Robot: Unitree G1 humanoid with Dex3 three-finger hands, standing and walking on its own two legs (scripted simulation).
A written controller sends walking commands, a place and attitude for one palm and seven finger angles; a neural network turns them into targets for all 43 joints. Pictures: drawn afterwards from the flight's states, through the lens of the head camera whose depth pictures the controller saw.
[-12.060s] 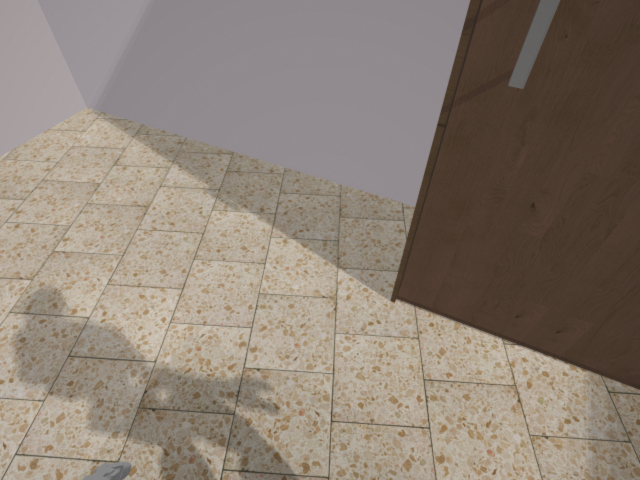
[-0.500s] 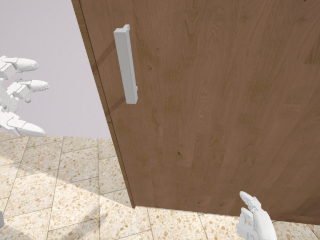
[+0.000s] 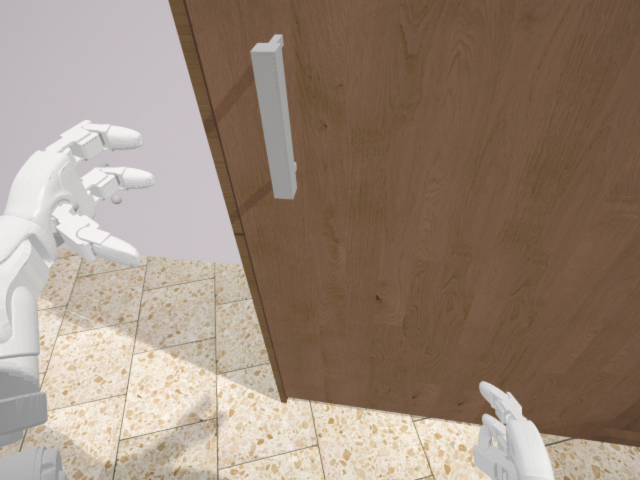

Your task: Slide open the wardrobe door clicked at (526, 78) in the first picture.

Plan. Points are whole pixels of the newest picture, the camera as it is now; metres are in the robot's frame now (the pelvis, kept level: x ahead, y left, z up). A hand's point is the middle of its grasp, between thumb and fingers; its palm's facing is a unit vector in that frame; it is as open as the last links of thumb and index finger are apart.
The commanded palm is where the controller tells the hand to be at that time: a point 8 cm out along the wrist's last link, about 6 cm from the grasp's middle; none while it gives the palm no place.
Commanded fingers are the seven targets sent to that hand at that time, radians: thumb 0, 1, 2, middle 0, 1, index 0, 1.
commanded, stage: move the hooked fingers beside the handle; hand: left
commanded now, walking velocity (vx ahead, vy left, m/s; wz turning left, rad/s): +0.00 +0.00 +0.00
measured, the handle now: (281, 121) +0.49 +0.12 +0.24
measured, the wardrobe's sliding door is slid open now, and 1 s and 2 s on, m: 0.00 0.00 0.00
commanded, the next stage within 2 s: none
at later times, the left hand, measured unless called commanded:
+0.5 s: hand (162, 169) +0.35 +0.22 +0.25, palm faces +0.02 -1.00 -0.09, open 14.0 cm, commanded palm +0.32 +0.26 +0.25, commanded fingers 0.00 -0.50 0.30 -0.30 -1.20 -0.30 -1.20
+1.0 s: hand (212, 145) +0.40 +0.18 +0.25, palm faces +0.00 -1.00 -0.05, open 14.0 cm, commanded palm +0.38 +0.24 +0.24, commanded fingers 0.00 -0.50 0.30 -0.30 -1.20 -0.30 -1.20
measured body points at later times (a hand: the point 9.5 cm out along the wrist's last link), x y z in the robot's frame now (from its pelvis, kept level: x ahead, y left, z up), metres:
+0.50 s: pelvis +0.02 +0.00 +0.00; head +0.00 -0.02 +0.45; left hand +0.34 +0.27 +0.25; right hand +0.22 -0.22 -0.08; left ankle -0.03 +0.10 -0.74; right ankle +0.04 -0.11 -0.74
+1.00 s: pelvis +0.01 -0.01 +0.00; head +0.00 -0.03 +0.45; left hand +0.40 +0.24 +0.25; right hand +0.19 -0.24 -0.09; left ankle -0.03 +0.10 -0.74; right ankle +0.04 -0.11 -0.74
